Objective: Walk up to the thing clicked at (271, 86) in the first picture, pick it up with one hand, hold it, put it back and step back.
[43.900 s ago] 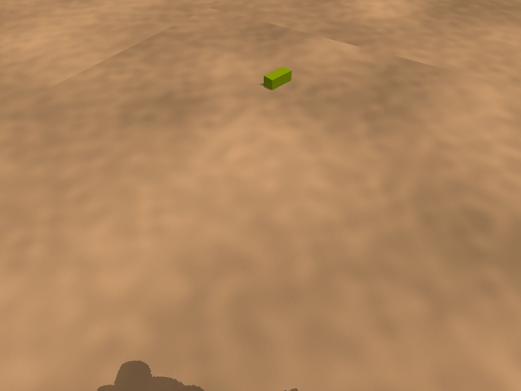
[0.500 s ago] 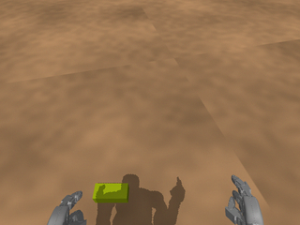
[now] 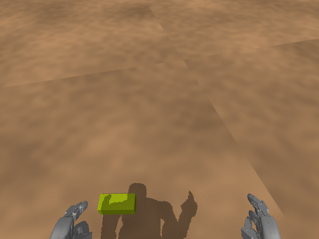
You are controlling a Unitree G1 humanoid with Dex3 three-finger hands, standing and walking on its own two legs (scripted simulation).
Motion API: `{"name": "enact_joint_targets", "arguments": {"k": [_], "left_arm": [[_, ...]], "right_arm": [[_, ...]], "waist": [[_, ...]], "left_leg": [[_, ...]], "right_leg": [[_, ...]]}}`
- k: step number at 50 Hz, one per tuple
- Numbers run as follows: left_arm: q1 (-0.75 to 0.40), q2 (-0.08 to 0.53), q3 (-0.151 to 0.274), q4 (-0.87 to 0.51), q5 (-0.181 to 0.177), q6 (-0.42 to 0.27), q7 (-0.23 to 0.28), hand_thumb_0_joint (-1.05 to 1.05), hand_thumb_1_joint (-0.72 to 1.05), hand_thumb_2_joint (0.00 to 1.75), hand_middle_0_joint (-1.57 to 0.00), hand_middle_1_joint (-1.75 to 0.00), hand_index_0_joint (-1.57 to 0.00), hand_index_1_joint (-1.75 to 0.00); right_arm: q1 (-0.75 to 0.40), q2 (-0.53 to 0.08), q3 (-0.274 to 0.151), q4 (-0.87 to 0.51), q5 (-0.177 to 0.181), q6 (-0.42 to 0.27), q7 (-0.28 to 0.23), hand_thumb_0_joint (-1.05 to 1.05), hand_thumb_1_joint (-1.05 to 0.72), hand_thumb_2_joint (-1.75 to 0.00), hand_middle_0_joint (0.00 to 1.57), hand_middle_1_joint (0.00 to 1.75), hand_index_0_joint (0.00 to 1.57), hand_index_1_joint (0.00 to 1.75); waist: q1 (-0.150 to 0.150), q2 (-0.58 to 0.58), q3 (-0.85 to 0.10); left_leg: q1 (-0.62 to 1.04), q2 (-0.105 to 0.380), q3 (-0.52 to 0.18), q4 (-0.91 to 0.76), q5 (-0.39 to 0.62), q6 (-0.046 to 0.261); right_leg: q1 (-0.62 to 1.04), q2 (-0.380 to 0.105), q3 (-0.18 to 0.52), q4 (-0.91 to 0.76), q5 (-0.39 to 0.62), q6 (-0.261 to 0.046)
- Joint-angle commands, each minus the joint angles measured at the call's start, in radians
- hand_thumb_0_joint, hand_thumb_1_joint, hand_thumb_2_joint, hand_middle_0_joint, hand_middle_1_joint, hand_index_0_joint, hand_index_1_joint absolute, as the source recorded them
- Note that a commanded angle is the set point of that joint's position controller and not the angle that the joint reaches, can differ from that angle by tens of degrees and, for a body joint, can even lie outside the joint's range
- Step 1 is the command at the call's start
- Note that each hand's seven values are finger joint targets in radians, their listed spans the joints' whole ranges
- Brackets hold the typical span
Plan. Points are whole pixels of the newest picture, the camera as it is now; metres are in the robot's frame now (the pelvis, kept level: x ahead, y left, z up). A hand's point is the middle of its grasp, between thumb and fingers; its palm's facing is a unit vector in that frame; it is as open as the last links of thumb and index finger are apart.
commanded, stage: home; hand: left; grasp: from above
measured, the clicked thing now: (117, 204) +0.44 +0.24 -0.68
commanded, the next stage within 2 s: stand in 1.32 s
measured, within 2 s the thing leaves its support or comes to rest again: neither
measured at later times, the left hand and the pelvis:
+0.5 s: hand (86, 237) +0.16 +0.18 -0.05, palm faces +0.03 -0.98 -0.20, open 7.4 cm; pelvis +0.00 +0.01 +0.00, yaw +0 degrees
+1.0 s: hand out of the picture +0.16 +0.18 -0.05, palm faces +0.03 -0.98 -0.20, open 7.4 cm; pelvis -0.01 +0.00 +0.00, yaw +0 degrees
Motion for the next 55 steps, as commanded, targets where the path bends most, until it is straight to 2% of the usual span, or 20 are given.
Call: {"name": "enact_joint_targets", "arguments": {"k": [1,7,12,16,20,22,25,27,29,32,33,34,35,37,38,41,46,50,54,55], "left_arm": [[-0.015,0.106,0.065,-0.177,0.008,-0.048,0.006,0.0,0.9,0.9,-0.2,-0.3,-0.2,-0.3],[-0.024,0.118,0.069,-0.203,0.01,-0.053,0.006,0.0,0.9,0.9,-0.2,-0.3,-0.2,-0.3],[-0.007,0.108,0.062,-0.205,0.007,-0.048,0.005,0.0,0.9,0.9,-0.2,-0.3,-0.2,-0.3],[-0.019,0.117,0.066,-0.221,0.01,-0.049,0.007,0.0,0.9,0.9,-0.2,-0.3,-0.2,-0.3],[-0.021,0.101,0.051,-0.191,0.01,-0.041,0.005,0.0,0.9,0.9,-0.2,-0.3,-0.2,-0.3],[-0.045,0.125,0.075,-0.226,0.009,-0.044,0.008,0.0,0.9,0.9,-0.2,-0.3,-0.2,-0.3],[-0.029,0.13,0.079,-0.229,0.007,-0.045,0.007,0.0,0.9,0.9,-0.2,-0.3,-0.2,-0.3],[0.005,0.095,0.047,-0.176,0.009,-0.035,0.003,0.0,0.9,0.9,-0.2,-0.3,-0.2,-0.3],[-0.034,0.123,0.075,-0.229,0.008,-0.042,0.008,0.0,0.9,0.9,-0.2,-0.3,-0.2,-0.3],[-0.022,0.125,0.07,-0.237,0.009,-0.044,0.009,0.0,0.9,0.9,-0.2,-0.3,-0.2,-0.3],[-0.016,0.106,0.053,-0.223,0.009,-0.045,0.008,0.0,0.9,0.9,-0.2,-0.3,-0.2,-0.3],[0.003,0.099,0.056,-0.184,0.008,-0.042,0.006,0.0,0.9,0.9,-0.2,-0.3,-0.2,-0.3],[-0.026,0.121,0.07,-0.238,0.007,-0.046,0.009,0.0,0.9,0.9,-0.2,-0.3,-0.2,-0.3],[-0.035,0.125,0.072,-0.231,0.01,-0.046,0.011,0.0,0.9,0.9,-0.2,-0.3,-0.2,-0.3],[-0.008,0.124,0.07,-0.223,0.011,-0.044,0.011,0.0,0.9,0.9,-0.2,-0.3,-0.2,-0.3],[-0.023,0.11,0.062,-0.221,0.009,-0.045,0.01,0.0,0.9,0.9,-0.2,-0.3,-0.2,-0.3],[-0.033,0.119,0.063,-0.228,0.008,-0.04,0.007,0.0,0.9,0.9,-0.2,-0.3,-0.2,-0.3],[-0.015,0.126,0.075,-0.231,0.009,-0.042,0.01,0.0,0.9,0.9,-0.2,-0.3,-0.2,-0.3],[-0.026,0.117,0.059,-0.219,0.007,-0.04,0.009,0.0,0.9,0.9,-0.2,-0.3,-0.2,-0.3],[-0.02,0.122,0.068,-0.229,0.007,-0.04,0.009,0.0,0.9,0.9,-0.2,-0.3,-0.2,-0.3]], "right_arm": [[-0.079,-0.119,-0.047,-0.161,-0.004,-0.065,-0.013,0.0,-0.9,-0.9,0.2,0.3,0.2,0.3],[-0.078,-0.121,-0.05,-0.154,-0.005,-0.064,-0.01,0.0,-0.9,-0.9,0.2,0.3,0.2,0.3],[-0.069,-0.128,-0.055,-0.155,-0.006,-0.062,-0.009,0.0,-0.9,-0.9,0.2,0.3,0.2,0.3],[-0.076,-0.13,-0.058,-0.162,-0.005,-0.06,-0.009,0.0,-0.9,-0.9,0.2,0.3,0.2,0.3],[-0.073,-0.125,-0.052,-0.157,-0.005,-0.058,-0.007,0.0,-0.9,-0.9,0.2,0.3,0.2,0.3],[-0.079,-0.13,-0.055,-0.159,-0.003,-0.057,-0.008,0.0,-0.9,-0.9,0.2,0.3,0.2,0.3],[-0.084,-0.13,-0.055,-0.17,-0.004,-0.059,-0.01,0.0,-0.9,-0.9,0.2,0.3,0.2,0.3],[-0.075,-0.119,-0.046,-0.155,-0.003,-0.058,-0.007,0.0,-0.9,-0.9,0.2,0.3,0.2,0.3],[-0.079,-0.126,-0.053,-0.163,-0.004,-0.058,-0.009,0.0,-0.9,-0.9,0.2,0.3,0.2,0.3],[-0.077,-0.13,-0.057,-0.172,-0.005,-0.055,-0.009,0.0,-0.9,-0.9,0.2,0.3,0.2,0.3],[-0.08,-0.135,-0.058,-0.172,-0.005,-0.056,-0.008,0.0,-0.9,-0.9,0.2,0.3,0.2,0.3],[-0.067,-0.122,-0.052,-0.151,-0.006,-0.055,-0.007,0.0,-0.9,-0.9,0.2,0.3,0.2,0.3],[-0.069,-0.13,-0.058,-0.167,-0.005,-0.055,-0.008,0.0,-0.9,-0.9,0.2,0.3,0.2,0.3],[-0.08,-0.133,-0.057,-0.175,-0.004,-0.054,-0.008,0.0,-0.9,-0.9,0.2,0.3,0.2,0.3],[-0.08,-0.131,-0.058,-0.177,-0.006,-0.055,-0.009,0.0,-0.9,-0.9,0.2,0.3,0.2,0.3],[-0.081,-0.131,-0.056,-0.174,-0.004,-0.054,-0.008,0.0,-0.9,-0.9,0.2,0.3,0.2,0.3],[-0.084,-0.131,-0.057,-0.179,-0.003,-0.056,-0.008,0.0,-0.9,-0.9,0.2,0.3,0.2,0.3],[-0.08,-0.13,-0.058,-0.183,-0.004,-0.057,-0.009,0.0,-0.9,-0.9,0.2,0.3,0.2,0.3],[-0.078,-0.132,-0.057,-0.18,-0.003,-0.055,-0.009,0.0,-0.9,-0.9,0.2,0.3,0.2,0.3],[-0.079,-0.13,-0.056,-0.178,-0.001,-0.055,-0.009,0.0,-0.9,-0.9,0.2,0.3,0.2,0.3]], "waist": [[0.006,-0.022,-0.067],[0.011,-0.006,-0.042],[0.003,-0.004,-0.073],[0.013,-0.002,-0.081],[0.005,-0.005,-0.045],[0.012,-0.003,-0.036],[0.017,-0.002,-0.068],[0.007,-0.007,-0.045],[0.011,0.003,-0.068],[0.011,0.013,-0.092],[0.007,0.0,-0.064],[0.004,-0.003,-0.063],[0.01,0.008,-0.072],[0.014,-0.005,-0.053],[0.015,0.001,-0.084],[0.011,-0.005,-0.043],[0.008,-0.014,-0.044],[0.014,0.003,-0.076],[-0.001,-0.015,-0.065],[0.01,-0.005,-0.06]], "left_leg": [[0.11,-0.006,0.004,-0.132,0.17,0.024],[0.097,-0.002,-0.004,-0.154,0.128,0.019],[0.118,0.0,-0.006,-0.141,0.19,0.018],[0.119,0.004,-0.016,-0.147,0.205,0.016],[0.106,0.006,-0.026,-0.16,0.165,0.015],[0.1,0.005,-0.023,-0.163,0.134,0.017],[0.105,0.002,-0.019,-0.153,0.159,0.017],[0.103,0.004,-0.022,-0.155,0.156,0.017],[0.111,0.001,-0.015,-0.152,0.151,0.017],[0.117,0.002,-0.015,-0.147,0.185,0.016],[0.117,0.008,-0.023,-0.154,0.184,0.014],[0.11,0.007,-0.023,-0.149,0.193,0.014],[0.114,0.006,-0.017,-0.147,0.194,0.015],[0.098,0.003,-0.02,-0.153,0.157,0.016],[0.11,0.002,-0.016,-0.149,0.178,0.016],[0.093,0.004,-0.019,-0.155,0.143,0.017],[0.081,-0.002,-0.009,-0.146,0.121,0.02],[0.096,-0.001,-0.01,-0.145,0.151,0.017],[0.095,-0.002,-0.005,-0.137,0.149,0.02],[0.093,-0.001,-0.008,-0.142,0.148,0.019]], "right_leg": [[0.019,-0.022,0.022,-0.18,0.187,0.029],[0.008,-0.016,0.013,-0.173,0.137,0.023],[0.018,-0.013,0.011,-0.156,0.192,0.021],[0.02,-0.012,0.006,-0.145,0.196,0.017],[-0.004,-0.01,0.003,-0.148,0.162,0.017],[-0.004,-0.014,0.005,-0.157,0.138,0.019],[0.013,-0.014,0.007,-0.156,0.159,0.02],[-0.003,-0.012,0.007,-0.155,0.156,0.019],[0.007,-0.015,0.009,-0.158,0.151,0.019],[0.018,-0.014,0.007,-0.146,0.181,0.016],[0.007,-0.01,0.002,-0.141,0.179,0.016],[0.005,-0.01,0.003,-0.138,0.184,0.016],[0.007,-0.013,0.006,-0.142,0.188,0.016],[0.005,-0.013,0.005,-0.148,0.155,0.017],[0.013,-0.013,0.007,-0.144,0.173,0.015],[-0.003,-0.014,0.005,-0.148,0.145,0.016],[-0.011,-0.015,0.011,-0.162,0.126,0.02],[0.007,-0.016,0.01,-0.148,0.152,0.019],[-0.004,-0.016,0.014,-0.157,0.154,0.023],[0.003,-0.017,0.012,-0.154,0.151,0.019]]}}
